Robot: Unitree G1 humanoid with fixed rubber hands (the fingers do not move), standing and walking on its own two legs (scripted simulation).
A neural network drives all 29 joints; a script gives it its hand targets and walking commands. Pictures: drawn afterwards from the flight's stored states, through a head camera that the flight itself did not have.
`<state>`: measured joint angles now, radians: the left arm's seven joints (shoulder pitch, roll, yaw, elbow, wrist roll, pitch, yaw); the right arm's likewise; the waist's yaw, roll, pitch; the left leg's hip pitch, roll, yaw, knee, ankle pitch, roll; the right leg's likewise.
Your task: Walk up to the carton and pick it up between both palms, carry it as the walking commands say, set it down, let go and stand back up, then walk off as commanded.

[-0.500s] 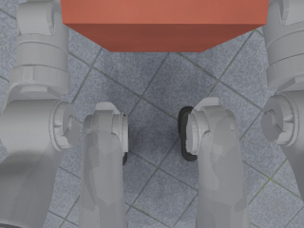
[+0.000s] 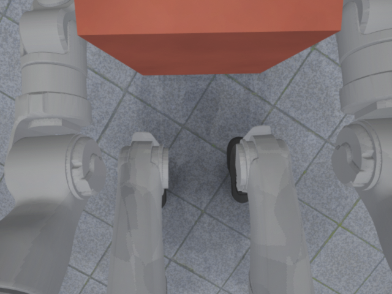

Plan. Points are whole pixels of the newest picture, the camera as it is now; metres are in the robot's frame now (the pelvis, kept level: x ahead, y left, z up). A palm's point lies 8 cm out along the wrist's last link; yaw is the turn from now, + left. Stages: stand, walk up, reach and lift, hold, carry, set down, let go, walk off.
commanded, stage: reach and lift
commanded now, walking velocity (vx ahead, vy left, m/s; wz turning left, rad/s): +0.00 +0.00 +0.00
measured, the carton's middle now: out of the picture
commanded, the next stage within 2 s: none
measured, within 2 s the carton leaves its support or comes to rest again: neither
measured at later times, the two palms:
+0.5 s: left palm out of the picture +0.54 +0.17 -0.03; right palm out of the picture +0.54 -0.19 -0.02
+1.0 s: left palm out of the picture +0.52 +0.17 +0.05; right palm out of the picture +0.51 -0.19 +0.05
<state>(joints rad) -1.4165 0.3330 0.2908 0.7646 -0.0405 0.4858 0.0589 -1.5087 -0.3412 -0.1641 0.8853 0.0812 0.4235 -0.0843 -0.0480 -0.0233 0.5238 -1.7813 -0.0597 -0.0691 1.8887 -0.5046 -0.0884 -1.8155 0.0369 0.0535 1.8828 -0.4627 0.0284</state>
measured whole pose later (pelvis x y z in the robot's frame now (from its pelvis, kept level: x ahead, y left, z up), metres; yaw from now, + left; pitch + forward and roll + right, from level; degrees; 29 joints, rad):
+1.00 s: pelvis +0.00 +0.00 +0.11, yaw -1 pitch +13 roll +1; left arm -1.20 0.28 0.29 0.69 0.01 0.51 0.02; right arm -1.26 -0.25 -0.19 0.78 0.04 0.45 -0.08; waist -0.03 -0.02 0.52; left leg -1.31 -0.06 -0.07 1.52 -0.44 -0.07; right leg -1.34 0.04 0.07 1.51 -0.40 0.03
